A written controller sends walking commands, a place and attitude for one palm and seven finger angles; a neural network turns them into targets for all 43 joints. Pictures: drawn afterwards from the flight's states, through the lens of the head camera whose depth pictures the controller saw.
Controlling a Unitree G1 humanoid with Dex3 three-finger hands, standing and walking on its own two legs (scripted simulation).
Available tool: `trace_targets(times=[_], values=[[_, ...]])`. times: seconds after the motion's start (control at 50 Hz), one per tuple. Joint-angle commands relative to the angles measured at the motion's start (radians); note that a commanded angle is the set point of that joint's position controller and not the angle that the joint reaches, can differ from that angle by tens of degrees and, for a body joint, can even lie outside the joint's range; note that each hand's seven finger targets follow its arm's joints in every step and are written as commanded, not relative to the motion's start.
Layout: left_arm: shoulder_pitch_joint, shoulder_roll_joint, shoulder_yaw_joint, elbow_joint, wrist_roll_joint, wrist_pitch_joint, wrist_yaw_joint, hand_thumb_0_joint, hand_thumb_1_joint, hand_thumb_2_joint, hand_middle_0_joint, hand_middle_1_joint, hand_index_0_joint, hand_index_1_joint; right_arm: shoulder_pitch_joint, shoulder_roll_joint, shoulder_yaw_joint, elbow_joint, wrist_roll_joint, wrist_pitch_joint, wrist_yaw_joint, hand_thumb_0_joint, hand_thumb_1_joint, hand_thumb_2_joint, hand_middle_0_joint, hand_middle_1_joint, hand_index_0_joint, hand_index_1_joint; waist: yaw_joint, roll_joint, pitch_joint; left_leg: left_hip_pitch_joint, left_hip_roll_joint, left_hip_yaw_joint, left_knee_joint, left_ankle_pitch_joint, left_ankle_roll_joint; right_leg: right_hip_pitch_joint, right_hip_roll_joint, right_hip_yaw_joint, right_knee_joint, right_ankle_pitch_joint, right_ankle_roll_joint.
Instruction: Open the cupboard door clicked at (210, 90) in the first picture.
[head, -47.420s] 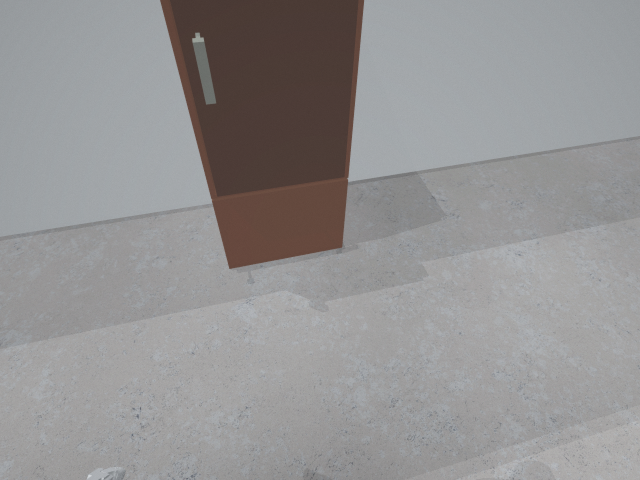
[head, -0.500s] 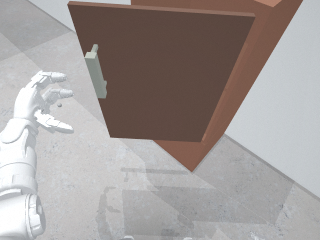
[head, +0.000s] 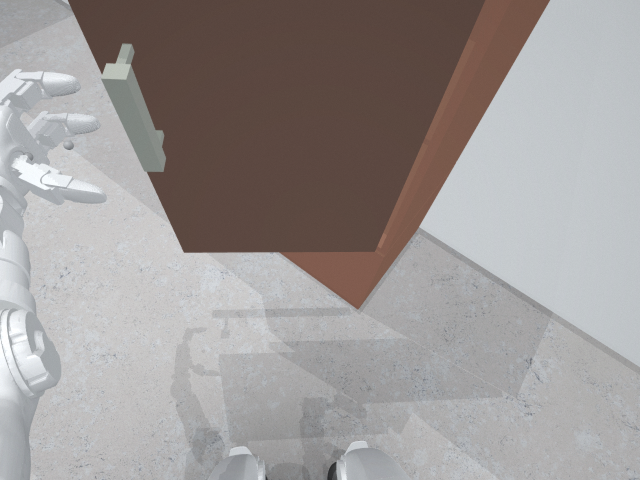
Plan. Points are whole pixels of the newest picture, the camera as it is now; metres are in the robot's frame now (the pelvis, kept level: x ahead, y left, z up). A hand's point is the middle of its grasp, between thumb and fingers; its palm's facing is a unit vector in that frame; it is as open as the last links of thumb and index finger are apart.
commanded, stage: move the hooked fingers beside the handle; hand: left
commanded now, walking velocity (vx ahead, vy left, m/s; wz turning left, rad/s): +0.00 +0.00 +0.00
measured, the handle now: (141, 111) +0.55 +0.19 +0.10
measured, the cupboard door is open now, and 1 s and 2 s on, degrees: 40 40 40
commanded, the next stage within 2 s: slide the fingers in behind the handle in 0.92 s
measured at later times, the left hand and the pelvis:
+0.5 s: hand (77, 134) +0.51 +0.26 +0.10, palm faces -0.01 -1.00 +0.00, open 14.0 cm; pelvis +0.01 +0.01 +0.00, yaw -1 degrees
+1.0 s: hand (72, 136) +0.51 +0.26 +0.10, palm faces +0.00 -1.00 +0.00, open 14.0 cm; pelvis +0.01 +0.01 +0.00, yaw -1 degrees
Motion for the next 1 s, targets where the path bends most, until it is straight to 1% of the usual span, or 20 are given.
trace_targets(times=[0.0, 0.06, 0.08, 0.1, 0.18, 0.26, 0.3, 0.38, 0.42, 0.54, 0.56, 0.58, 0.64, 0.68, 0.74, 0.82, 0.88, 0.94, 0.96, 0.98], values=[[-0.475, 0.323, 0.033, -0.230, -0.011, -0.072, 0.000, 0.000, -0.500, 0.300, -0.300, -1.200, -0.300, -1.200, 0.149, -0.179, -0.065, -0.064, -0.001, -0.009, -0.006, 0.000, -0.900, -0.900, 0.200, 0.300, 0.200, 0.300, -0.002, 0.170, -0.467, 0.341, -0.006, -0.062, -0.077, 0.372, 0.005, 0.107, 0.014, 0.022, -0.075, 0.289, -0.013], [-0.492, 0.282, 0.001, -0.149, -0.012, -0.046, 0.002, 0.000, -0.500, 0.300, -0.300, -1.200, -0.300, -1.200, 0.166, -0.182, -0.060, -0.056, -0.002, -0.001, -0.005, 0.000, -0.900, -0.900, 0.200, 0.300, 0.200, 0.300, -0.026, 0.136, -0.386, 0.304, -0.004, -0.065, -0.076, 0.331, 0.009, 0.055, 0.018, 0.014, -0.085, 0.247, -0.013], [-0.513, 0.338, 0.032, -0.138, 0.001, -0.039, 0.007, 0.000, -0.500, 0.300, -0.300, -1.200, -0.300, -1.200, 0.174, -0.192, -0.060, -0.053, -0.002, 0.004, -0.008, 0.000, -0.900, -0.900, 0.200, 0.300, 0.200, 0.300, -0.026, 0.132, -0.394, 0.293, -0.001, -0.066, -0.075, 0.317, 0.009, 0.050, 0.019, 0.017, -0.084, 0.234, -0.011], [-0.544, 0.327, 0.011, -0.133, 0.004, -0.033, 0.009, 0.000, -0.500, 0.300, -0.300, -1.200, -0.300, -1.200, 0.177, -0.191, -0.057, -0.051, -0.002, 0.005, -0.008, 0.000, -0.900, -0.900, 0.200, 0.300, 0.200, 0.300, -0.040, 0.136, -0.395, 0.283, -0.003, -0.067, -0.072, 0.306, 0.012, 0.046, 0.017, 0.021, -0.087, 0.228, -0.009], [-0.468, 0.359, 0.060, -0.179, 0.014, -0.053, 0.018, 0.000, -0.500, 0.300, -0.300, -1.200, -0.300, -1.200, 0.202, -0.187, -0.062, -0.069, -0.015, 0.012, 0.002, 0.000, -0.900, -0.900, 0.200, 0.300, 0.200, 0.300, 0.004, 0.179, -0.518, 0.357, 0.000, -0.067, -0.057, 0.423, 0.001, 0.081, 0.023, 0.012, -0.060, 0.298, -0.015], [-0.405, 0.345, 0.069, -0.180, 0.002, -0.048, 0.010, 0.000, -0.500, 0.300, -0.300, -1.200, -0.300, -1.200, 0.202, -0.181, -0.065, -0.086, -0.013, 0.032, 0.011, 0.000, -0.900, -0.900, 0.200, 0.300, 0.200, 0.300, 0.014, 0.161, -0.490, 0.344, 0.001, -0.061, -0.053, 0.475, 0.003, 0.091, 0.029, 0.005, -0.054, 0.342, -0.016], [-0.410, 0.342, 0.063, -0.176, 0.008, -0.037, 0.011, 0.000, -0.500, 0.300, -0.300, -1.200, -0.300, -1.200, 0.198, -0.183, -0.068, -0.088, -0.010, 0.041, 0.011, 0.000, -0.900, -0.900, 0.200, 0.300, 0.200, 0.300, 0.005, 0.145, -0.453, 0.325, 0.003, -0.055, -0.055, 0.437, 0.007, 0.076, 0.029, 0.009, -0.065, 0.325, -0.010], [-0.456, 0.377, 0.087, -0.250, 0.007, -0.060, 0.025, 0.000, -0.500, 0.300, -0.300, -1.200, -0.300, -1.200, 0.196, -0.183, -0.069, -0.089, -0.011, 0.046, 0.009, 0.000, -0.900, -0.900, 0.200, 0.300, 0.200, 0.300, 0.003, 0.187, -0.491, 0.368, 0.005, -0.061, -0.055, 0.456, 0.002, 0.079, 0.032, 0.009, -0.060, 0.330, -0.013], [-0.469, 0.312, 0.038, -0.245, 0.008, -0.064, 0.025, 0.000, -0.500, 0.300, -0.300, -1.200, -0.300, -1.200, 0.192, -0.175, -0.068, -0.083, -0.010, 0.046, 0.013, 0.000, -0.900, -0.900, 0.200, 0.300, 0.200, 0.300, -0.014, 0.192, -0.474, 0.387, 0.006, -0.066, -0.051, 0.460, 0.001, 0.045, 0.033, 0.004, -0.062, 0.315, -0.013], [-0.460, 0.284, 0.016, -0.215, 0.004, -0.047, 0.021, 0.000, -0.500, 0.300, -0.300, -1.200, -0.300, -1.200, 0.190, -0.177, -0.068, -0.070, -0.009, 0.047, 0.011, 0.000, -0.900, -0.900, 0.200, 0.300, 0.200, 0.300, -0.018, 0.181, -0.452, 0.395, 0.010, -0.077, -0.050, 0.474, -0.003, 0.027, 0.031, -0.004, -0.061, 0.313, -0.015], [-0.453, 0.280, 0.020, -0.229, -0.003, -0.051, 0.022, 0.000, -0.500, 0.300, -0.300, -1.200, -0.300, -1.200, 0.190, -0.176, -0.067, -0.075, -0.010, 0.048, 0.010, 0.000, -0.900, -0.900, 0.200, 0.300, 0.200, 0.300, -0.009, 0.215, -0.464, 0.421, 0.010, -0.079, -0.045, 0.525, -0.006, 0.019, 0.031, -0.006, -0.054, 0.326, -0.020], [-0.466, 0.247, -0.010, -0.225, -0.001, -0.046, 0.020, 0.000, -0.500, 0.300, -0.300, -1.200, -0.300, -1.200, 0.189, -0.174, -0.066, -0.069, -0.010, 0.049, 0.012, 0.000, -0.900, -0.900, 0.200, 0.300, 0.200, 0.300, -0.023, 0.201, -0.470, 0.443, 0.016, -0.087, -0.045, 0.537, -0.010, -0.001, 0.033, -0.009, -0.056, 0.322, -0.016], [-0.449, 0.245, 0.000, -0.227, -0.006, -0.042, 0.029, 0.000, -0.500, 0.300, -0.300, -1.200, -0.300, -1.200, 0.184, -0.172, -0.069, -0.071, -0.011, 0.050, 0.015, 0.000, -0.900, -0.900, 0.200, 0.300, 0.200, 0.300, -0.014, 0.188, -0.457, 0.423, 0.014, -0.082, -0.045, 0.533, -0.009, 0.014, 0.029, -0.008, -0.058, 0.330, -0.015], [-0.468, 0.256, 0.013, -0.256, -0.010, -0.048, 0.035, 0.000, -0.500, 0.300, -0.300, -1.200, -0.300, -1.200, 0.185, -0.173, -0.070, -0.071, -0.013, 0.052, 0.016, 0.000, -0.900, -0.900, 0.200, 0.300, 0.200, 0.300, -0.010, 0.195, -0.495, 0.449, 0.015, -0.084, -0.038, 0.572, -0.011, 0.024, 0.032, -0.007, -0.052, 0.350, -0.015], [-0.406, 0.280, 0.037, -0.225, -0.002, -0.044, 0.044, 0.000, -0.500, 0.300, -0.300, -1.200, -0.300, -1.200, 0.175, -0.172, -0.067, -0.088, -0.010, 0.055, 0.018, 0.000, -0.900, -0.900, 0.200, 0.300, 0.200, 0.300, 0.004, 0.143, -0.471, 0.380, 0.006, -0.069, -0.045, 0.513, -0.003, 0.074, 0.030, -0.003, -0.053, 0.357, -0.013], [-0.436, 0.285, 0.024, -0.223, 0.006, -0.053, 0.047, 0.000, -0.500, 0.300, -0.300, -1.200, -0.300, -1.200, 0.165, -0.173, -0.064, -0.093, -0.007, 0.059, 0.015, 0.000, -0.900, -0.900, 0.200, 0.300, 0.200, 0.300, -0.011, 0.140, -0.435, 0.350, 0.004, -0.064, -0.050, 0.452, 0.000, 0.065, 0.029, 0.002, -0.058, 0.330, -0.012], [-0.479, 0.315, 0.042, -0.262, -0.001, -0.075, 0.040, 0.000, -0.500, 0.300, -0.300, -1.200, -0.300, -1.200, 0.164, -0.175, -0.062, -0.089, -0.008, 0.056, 0.011, 0.000, -0.900, -0.900, 0.200, 0.300, 0.200, 0.300, -0.005, 0.194, -0.488, 0.392, 0.004, -0.071, -0.046, 0.473, -0.005, 0.073, 0.031, 0.004, -0.052, 0.337, -0.016], [-0.430, 0.286, 0.028, -0.231, -0.009, -0.070, 0.027, 0.000, -0.500, 0.300, -0.300, -1.200, -0.300, -1.200, 0.161, -0.172, -0.065, -0.087, -0.005, 0.054, 0.010, 0.000, -0.900, -0.900, 0.200, 0.300, 0.200, 0.300, -0.007, 0.161, -0.467, 0.382, 0.005, -0.068, -0.048, 0.462, -0.002, 0.072, 0.031, 0.003, -0.060, 0.332, -0.014], [-0.448, 0.241, -0.006, -0.237, -0.019, -0.069, 0.021, 0.000, -0.500, 0.300, -0.300, -1.200, -0.300, -1.200, 0.162, -0.169, -0.062, -0.086, -0.005, 0.053, 0.009, 0.000, -0.900, -0.900, 0.200, 0.300, 0.200, 0.300, -0.016, 0.182, -0.462, 0.394, 0.004, -0.069, -0.046, 0.477, -0.002, 0.058, 0.032, 0.000, -0.057, 0.335, -0.017], [-0.455, 0.260, 0.007, -0.237, -0.016, -0.064, 0.018, 0.000, -0.500, 0.300, -0.300, -1.200, -0.300, -1.200, 0.163, -0.173, -0.063, -0.078, -0.006, 0.052, 0.010, 0.000, -0.900, -0.900, 0.200, 0.300, 0.200, 0.300, -0.012, 0.183, -0.467, 0.403, 0.007, -0.074, -0.048, 0.471, -0.005, 0.048, 0.032, -0.001, -0.060, 0.325, -0.015]])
